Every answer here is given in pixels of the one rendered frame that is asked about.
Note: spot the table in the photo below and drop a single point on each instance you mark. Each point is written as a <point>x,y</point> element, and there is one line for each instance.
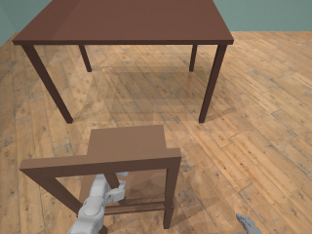
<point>126,22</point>

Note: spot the chair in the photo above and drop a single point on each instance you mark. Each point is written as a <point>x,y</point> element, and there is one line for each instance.
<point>140,151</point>

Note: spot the right robot hand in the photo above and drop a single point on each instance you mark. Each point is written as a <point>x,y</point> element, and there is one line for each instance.
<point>248,224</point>

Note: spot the left robot forearm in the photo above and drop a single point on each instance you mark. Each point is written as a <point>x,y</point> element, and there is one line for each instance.
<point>90,217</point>

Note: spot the left robot hand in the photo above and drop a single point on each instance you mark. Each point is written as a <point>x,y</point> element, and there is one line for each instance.
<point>101,188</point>

